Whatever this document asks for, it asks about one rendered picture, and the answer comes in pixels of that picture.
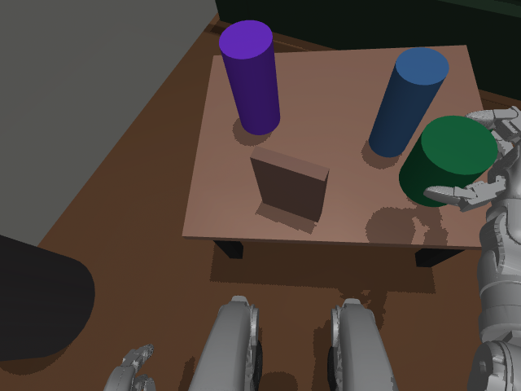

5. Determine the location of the right robot arm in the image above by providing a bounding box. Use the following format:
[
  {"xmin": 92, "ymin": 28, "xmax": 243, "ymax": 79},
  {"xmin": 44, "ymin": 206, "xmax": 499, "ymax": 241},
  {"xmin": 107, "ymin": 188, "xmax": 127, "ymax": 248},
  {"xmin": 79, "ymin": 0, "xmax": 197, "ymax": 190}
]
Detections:
[{"xmin": 467, "ymin": 198, "xmax": 521, "ymax": 391}]

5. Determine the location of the coffee table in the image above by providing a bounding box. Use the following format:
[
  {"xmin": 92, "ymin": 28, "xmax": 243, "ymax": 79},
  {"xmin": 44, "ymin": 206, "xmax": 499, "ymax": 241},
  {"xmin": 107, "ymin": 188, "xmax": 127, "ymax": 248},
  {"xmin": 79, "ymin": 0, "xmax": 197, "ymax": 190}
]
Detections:
[{"xmin": 182, "ymin": 45, "xmax": 493, "ymax": 267}]

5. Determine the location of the left robot hand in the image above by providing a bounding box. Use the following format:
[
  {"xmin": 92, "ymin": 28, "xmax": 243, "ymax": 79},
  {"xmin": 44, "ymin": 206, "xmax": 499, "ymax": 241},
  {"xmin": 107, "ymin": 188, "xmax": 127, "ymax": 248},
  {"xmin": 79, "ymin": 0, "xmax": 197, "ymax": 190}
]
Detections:
[{"xmin": 103, "ymin": 344, "xmax": 156, "ymax": 391}]

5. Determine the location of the sofa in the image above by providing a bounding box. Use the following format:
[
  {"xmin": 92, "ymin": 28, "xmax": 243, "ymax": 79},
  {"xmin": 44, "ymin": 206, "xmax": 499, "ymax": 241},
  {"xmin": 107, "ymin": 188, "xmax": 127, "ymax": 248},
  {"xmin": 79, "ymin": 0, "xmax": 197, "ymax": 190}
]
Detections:
[{"xmin": 215, "ymin": 0, "xmax": 521, "ymax": 101}]

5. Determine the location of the right robot hand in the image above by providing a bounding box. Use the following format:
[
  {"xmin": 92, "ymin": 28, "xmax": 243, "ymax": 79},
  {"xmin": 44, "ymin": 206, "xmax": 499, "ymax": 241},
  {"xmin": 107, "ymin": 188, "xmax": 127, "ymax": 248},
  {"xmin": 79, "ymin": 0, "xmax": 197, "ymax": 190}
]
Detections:
[{"xmin": 423, "ymin": 106, "xmax": 521, "ymax": 213}]

